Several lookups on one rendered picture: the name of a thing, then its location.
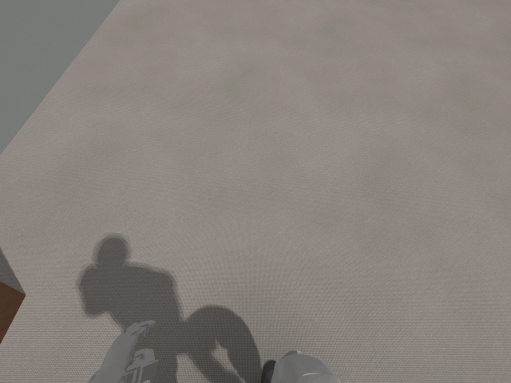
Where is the left robot hand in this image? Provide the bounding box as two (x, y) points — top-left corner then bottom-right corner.
(101, 320), (159, 383)

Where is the cabinet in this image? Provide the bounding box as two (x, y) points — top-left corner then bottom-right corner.
(0, 282), (26, 344)

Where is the robot right thigh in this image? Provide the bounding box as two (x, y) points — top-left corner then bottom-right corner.
(274, 354), (340, 383)

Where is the left robot forearm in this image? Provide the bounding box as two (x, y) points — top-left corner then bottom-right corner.
(87, 366), (127, 383)

